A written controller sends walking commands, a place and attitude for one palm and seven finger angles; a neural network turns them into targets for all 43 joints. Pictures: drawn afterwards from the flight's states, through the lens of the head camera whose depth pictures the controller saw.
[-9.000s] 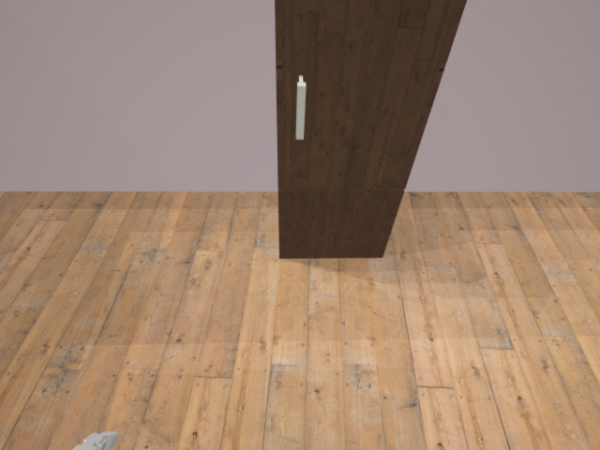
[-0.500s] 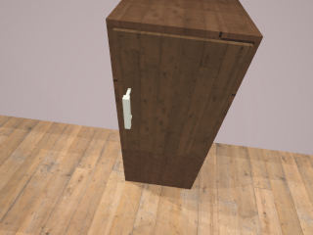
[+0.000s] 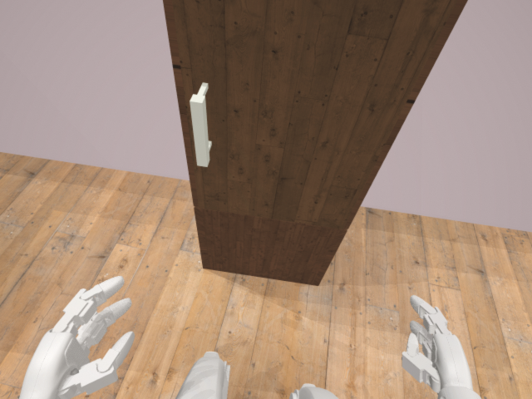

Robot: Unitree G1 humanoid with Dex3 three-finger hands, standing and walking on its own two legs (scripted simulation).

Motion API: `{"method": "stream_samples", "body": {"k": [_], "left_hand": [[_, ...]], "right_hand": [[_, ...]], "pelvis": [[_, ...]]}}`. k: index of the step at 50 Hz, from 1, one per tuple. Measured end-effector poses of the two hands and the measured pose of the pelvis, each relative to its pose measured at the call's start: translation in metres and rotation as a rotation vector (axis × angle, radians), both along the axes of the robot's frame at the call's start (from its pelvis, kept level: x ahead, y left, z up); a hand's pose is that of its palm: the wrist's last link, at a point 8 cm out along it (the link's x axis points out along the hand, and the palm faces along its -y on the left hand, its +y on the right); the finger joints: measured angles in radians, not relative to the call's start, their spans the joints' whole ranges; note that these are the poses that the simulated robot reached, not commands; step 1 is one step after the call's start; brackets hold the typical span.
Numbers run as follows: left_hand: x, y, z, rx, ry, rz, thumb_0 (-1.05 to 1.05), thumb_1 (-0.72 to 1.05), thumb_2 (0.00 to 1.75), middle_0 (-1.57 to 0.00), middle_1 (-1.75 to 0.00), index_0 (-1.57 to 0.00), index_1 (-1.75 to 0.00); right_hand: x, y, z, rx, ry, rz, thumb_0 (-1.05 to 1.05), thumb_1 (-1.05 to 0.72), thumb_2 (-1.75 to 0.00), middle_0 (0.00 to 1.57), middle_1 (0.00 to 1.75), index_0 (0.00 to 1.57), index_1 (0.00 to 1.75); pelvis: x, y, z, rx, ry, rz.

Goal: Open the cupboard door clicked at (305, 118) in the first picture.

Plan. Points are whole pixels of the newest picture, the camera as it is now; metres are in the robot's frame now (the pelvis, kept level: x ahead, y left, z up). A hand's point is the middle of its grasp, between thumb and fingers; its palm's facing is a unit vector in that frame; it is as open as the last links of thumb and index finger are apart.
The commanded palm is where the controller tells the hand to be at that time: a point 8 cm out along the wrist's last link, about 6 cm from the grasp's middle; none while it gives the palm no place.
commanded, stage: raise the hand with hooked fingers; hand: left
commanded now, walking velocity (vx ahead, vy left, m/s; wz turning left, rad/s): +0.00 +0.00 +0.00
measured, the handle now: (203, 126) +0.58 +0.17 +0.06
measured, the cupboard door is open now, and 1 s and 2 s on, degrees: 0 0 0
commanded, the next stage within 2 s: move the hooked fingers beside the handle in 1.64 s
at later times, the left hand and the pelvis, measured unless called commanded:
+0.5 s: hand (88, 280) +0.25 +0.26 +0.06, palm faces +0.04 -1.00 -0.08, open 11.8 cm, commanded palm +0.22 +0.30 +0.06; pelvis +0.02 +0.01 +0.00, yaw +0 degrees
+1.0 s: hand (79, 253) +0.28 +0.28 +0.06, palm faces -0.06 -1.00 -0.06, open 13.9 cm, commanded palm +0.27 +0.34 +0.07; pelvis +0.02 +0.03 +0.02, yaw +0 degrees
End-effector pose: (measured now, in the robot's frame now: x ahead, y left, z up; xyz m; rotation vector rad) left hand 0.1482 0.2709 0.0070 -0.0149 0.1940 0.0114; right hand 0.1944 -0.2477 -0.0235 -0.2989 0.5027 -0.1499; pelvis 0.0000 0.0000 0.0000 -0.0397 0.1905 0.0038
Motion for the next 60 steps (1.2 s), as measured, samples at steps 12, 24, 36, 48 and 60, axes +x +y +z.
{"method": "stream_samples", "body": {"k": [12,24,36,48,60], "left_hand": [[0.06,0.001,0.037,0.1,-0.163,-0.134,0.01,0.28,0.63,-0.24,-0.7,-0.24,-0.7],[0.078,0.039,0.06,0.105,-0.171,0.032,0.0,0.01,0.51,-0.27,-0.88,-0.26,-0.88],[0.098,0.042,0.061,0.084,-0.197,-0.078,-0.01,-0.27,0.39,-0.29,-1.06,-0.28,-1.06],[0.112,0.066,0.058,0.062,-0.089,-0.073,-0.01,-0.47,0.31,-0.3,-1.18,-0.29,-1.18],[0.141,0.081,0.078,0.074,-0.148,-0.056,-0.02,-0.5,0.3,-0.3,-1.2,-0.3,-1.2]], "right_hand": [[0.001,0.024,-0.061,0.086,0.13,0.009,0.02,-0.91,-0.9,0.2,0.3,0.2,0.3],[-0.029,0.011,-0.05,0.065,0.221,-0.088,0.02,-0.9,-0.9,0.2,0.3,0.2,0.3],[-0.018,0.015,-0.024,0.0,0.16,-0.063,0.02,-0.91,-0.9,0.2,0.3,0.2,0.3],[-0.02,0.034,-0.019,0.027,0.171,-0.015,0.01,-0.9,-0.9,0.2,0.3,0.2,0.3],[-0.043,0.021,-0.023,0.018,0.251,-0.058,0.01,-0.9,-0.9,0.2,0.3,0.2,0.3]], "pelvis": [[0.007,-0.002,-0.015,-0.029,0.07,0.012],[0.024,0.008,0.003,-0.012,0.083,-0.007],[0.021,0.019,0.007,-0.026,0.065,-0.005],[0.019,0.025,0.016,-0.032,0.05,0.003],[0.019,0.022,0.02,-0.025,0.046,-0.002]]}}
